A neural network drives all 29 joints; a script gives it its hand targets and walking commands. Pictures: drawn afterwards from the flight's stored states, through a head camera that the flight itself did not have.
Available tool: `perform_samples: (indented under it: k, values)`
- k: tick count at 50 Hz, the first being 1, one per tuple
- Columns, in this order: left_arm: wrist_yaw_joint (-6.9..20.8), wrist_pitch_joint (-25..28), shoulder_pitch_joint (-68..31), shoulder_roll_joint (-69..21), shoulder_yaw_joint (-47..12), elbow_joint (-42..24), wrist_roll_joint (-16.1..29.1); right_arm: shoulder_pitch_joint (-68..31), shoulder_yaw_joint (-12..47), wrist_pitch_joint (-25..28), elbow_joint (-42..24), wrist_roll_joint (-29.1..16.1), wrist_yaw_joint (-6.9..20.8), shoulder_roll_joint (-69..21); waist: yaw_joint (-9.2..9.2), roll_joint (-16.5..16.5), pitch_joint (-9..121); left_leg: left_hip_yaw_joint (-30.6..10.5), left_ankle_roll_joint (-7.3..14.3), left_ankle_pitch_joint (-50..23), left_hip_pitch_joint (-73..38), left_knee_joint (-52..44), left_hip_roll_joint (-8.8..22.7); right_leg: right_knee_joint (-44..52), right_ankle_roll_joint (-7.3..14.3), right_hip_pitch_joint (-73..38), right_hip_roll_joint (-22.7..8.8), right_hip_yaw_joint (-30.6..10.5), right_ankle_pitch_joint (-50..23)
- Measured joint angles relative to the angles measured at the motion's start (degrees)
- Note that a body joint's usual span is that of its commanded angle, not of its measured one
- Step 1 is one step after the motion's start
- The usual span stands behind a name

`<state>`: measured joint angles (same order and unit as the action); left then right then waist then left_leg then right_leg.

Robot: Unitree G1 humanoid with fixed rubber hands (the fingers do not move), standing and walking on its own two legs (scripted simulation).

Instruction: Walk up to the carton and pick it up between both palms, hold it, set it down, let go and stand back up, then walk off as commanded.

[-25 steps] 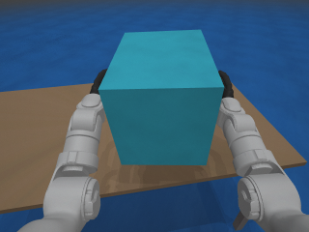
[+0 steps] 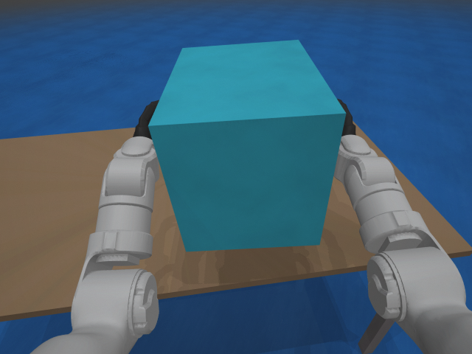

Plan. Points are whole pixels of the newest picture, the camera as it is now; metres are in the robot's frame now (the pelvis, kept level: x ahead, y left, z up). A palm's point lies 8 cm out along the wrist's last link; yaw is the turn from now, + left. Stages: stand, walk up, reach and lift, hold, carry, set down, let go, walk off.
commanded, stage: reach and lift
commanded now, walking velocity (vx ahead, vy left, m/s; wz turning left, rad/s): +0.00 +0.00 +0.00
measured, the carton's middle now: (245, 139) +0.45 -0.02 +0.19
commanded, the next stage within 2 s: hold in 0.66 s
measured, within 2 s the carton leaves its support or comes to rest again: neither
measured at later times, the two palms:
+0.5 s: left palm (142, 141) +0.39 +0.15 +0.23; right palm (341, 131) +0.39 -0.17 +0.23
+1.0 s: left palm (138, 135) +0.38 +0.15 +0.25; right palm (340, 125) +0.39 -0.17 +0.24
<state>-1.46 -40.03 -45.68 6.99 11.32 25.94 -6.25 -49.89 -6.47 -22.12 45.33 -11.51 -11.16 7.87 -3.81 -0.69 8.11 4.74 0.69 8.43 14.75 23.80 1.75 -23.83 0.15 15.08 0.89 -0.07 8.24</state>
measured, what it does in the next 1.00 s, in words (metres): stands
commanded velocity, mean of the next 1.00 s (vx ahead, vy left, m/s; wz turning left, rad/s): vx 0.00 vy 0.00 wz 0.00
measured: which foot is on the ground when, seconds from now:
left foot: down 0.00-1.00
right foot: down 0.00-1.00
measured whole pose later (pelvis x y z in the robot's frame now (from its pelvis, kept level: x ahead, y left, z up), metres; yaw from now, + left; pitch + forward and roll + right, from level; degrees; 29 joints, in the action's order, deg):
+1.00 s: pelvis +0.00 +0.00 +0.00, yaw +0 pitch -1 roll +0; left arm -2.9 -48.4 -48.5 6.9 12.2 21.4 -6.3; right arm -55.1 -4.0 -28.9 45.3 -16.3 -11.4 11.0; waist -3.1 -0.7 8.1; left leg 4.7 0.7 8.4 14.7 23.8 1.7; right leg -23.8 0.2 15.1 0.9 -0.1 8.2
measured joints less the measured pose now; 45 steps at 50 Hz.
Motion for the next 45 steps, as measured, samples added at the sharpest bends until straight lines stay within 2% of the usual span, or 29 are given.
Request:
perform_samples:
  k: [15, 45]
  values:
    - [-0.54, -1.85, -0.45, -0.18, 0.01, -1.2, -0.07, -1.98, 0.41, -2.39, 0.0, -0.32, 0.54, 1.06, 0.13, 0.0, 0.0, 0.0, 0.0, 0.02, 0.0, -0.03, 0.0, 0.02, 0.0, 0.0, 0.0, 0.0, 0.0]
    - [-1.35, -7.67, -2.71, -0.12, 0.85, -4.27, -0.07, -5.12, 2.27, -6.32, 0.0, -4.37, -0.11, 3.01, 0.73, 0.0, 0.0, 0.0, 0.0, 0.0, 0.0, -0.03, 0.0, 0.03, 0.01, 0.0, 0.0, 0.0, 0.0]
